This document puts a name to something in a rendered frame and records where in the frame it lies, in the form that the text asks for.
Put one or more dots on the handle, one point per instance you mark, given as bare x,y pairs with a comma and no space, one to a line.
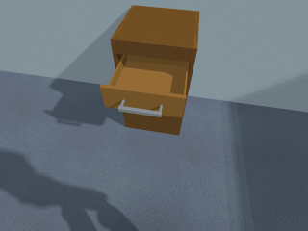
139,111

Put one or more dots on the drawer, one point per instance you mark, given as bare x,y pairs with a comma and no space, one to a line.
147,83

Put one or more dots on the cabinet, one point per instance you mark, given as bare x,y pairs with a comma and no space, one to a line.
159,33

